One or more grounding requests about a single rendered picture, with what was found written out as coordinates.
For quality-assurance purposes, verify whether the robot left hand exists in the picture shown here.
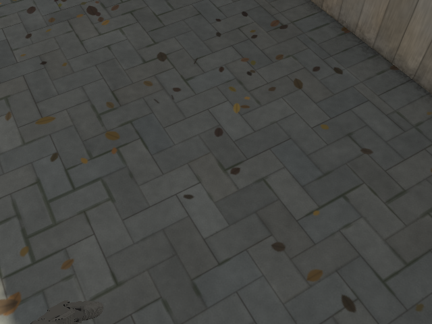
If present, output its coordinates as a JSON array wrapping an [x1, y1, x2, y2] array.
[[31, 300, 103, 324]]

